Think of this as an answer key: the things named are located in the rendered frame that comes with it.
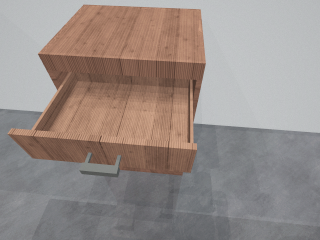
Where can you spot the drawer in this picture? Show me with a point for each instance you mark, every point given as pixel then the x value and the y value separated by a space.
pixel 146 120

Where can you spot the cabinet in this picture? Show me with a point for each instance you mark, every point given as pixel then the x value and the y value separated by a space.
pixel 130 41

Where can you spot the handle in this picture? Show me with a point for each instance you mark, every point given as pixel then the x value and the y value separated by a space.
pixel 88 168

